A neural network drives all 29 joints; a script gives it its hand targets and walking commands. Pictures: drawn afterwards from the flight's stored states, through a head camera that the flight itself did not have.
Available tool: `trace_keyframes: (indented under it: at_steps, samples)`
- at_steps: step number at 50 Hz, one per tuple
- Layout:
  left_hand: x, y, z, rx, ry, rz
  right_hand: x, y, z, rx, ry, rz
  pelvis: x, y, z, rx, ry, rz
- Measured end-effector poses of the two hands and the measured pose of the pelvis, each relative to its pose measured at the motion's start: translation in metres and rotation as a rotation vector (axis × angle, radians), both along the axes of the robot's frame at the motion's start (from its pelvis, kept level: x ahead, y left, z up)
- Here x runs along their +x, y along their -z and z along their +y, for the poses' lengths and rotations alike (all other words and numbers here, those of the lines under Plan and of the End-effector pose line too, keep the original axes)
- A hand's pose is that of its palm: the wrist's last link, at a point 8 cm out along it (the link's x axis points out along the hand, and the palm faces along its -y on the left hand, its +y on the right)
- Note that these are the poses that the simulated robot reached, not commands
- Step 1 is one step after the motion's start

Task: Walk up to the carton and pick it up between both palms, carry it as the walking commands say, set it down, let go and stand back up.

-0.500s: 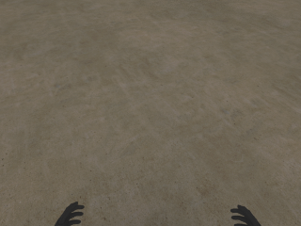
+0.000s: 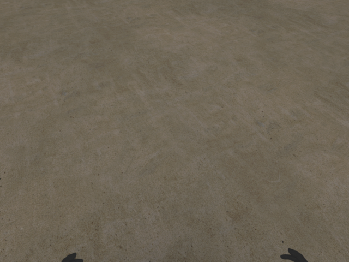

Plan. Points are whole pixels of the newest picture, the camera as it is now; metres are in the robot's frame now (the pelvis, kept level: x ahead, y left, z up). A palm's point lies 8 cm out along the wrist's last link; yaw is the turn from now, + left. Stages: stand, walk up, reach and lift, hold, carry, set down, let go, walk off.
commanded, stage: stand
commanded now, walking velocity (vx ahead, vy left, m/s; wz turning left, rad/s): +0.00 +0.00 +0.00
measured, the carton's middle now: out of the picture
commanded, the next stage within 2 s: walk up in 0.62 s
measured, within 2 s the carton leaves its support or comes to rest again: neither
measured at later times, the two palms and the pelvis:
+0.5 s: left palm out of the picture +0.08 +0.27 -0.10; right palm out of the picture +0.08 -0.30 -0.09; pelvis -0.01 -0.01 +0.02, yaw +0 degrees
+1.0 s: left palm out of the picture +0.08 +0.27 -0.10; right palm out of the picture +0.06 -0.28 -0.10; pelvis -0.01 +0.00 +0.02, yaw +6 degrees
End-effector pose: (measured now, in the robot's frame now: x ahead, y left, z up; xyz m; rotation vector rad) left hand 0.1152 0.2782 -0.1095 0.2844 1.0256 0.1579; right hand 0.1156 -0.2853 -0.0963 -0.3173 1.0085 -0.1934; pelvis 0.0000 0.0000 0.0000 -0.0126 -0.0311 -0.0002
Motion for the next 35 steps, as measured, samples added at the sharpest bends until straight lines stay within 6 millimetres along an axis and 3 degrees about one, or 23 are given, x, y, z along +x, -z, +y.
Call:
trace_keyframes:
  at_steps: [8,22,35]
  samples:
    - [-0.005,-0.007,0.001,0.010,-0.008,0.010,-0.002,0.001,0.004,0.015,-0.015,0.017,-0.004,-0.006,-0.002,0.003,0.000,-0.014]
    - [-0.031,-0.008,-0.005,0.007,-0.026,0.106,-0.029,-0.002,-0.010,0.014,0.031,0.113,-0.008,-0.018,-0.007,0.013,0.000,-0.020]
    - [-0.027,-0.020,-0.015,0.006,-0.005,0.116,-0.046,-0.008,-0.017,0.029,0.069,0.154,-0.011,-0.031,-0.012,0.015,0.004,-0.032]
